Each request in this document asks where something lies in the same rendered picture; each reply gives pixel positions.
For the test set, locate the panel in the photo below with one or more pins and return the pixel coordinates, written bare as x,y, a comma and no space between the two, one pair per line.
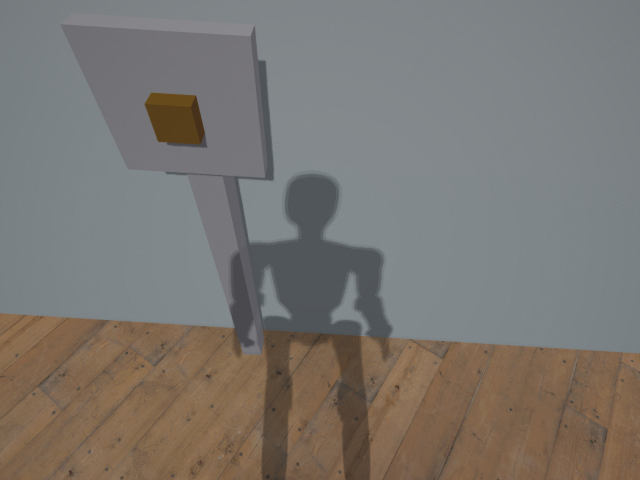
124,60

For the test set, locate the button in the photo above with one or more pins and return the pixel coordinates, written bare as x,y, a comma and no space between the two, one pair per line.
175,118

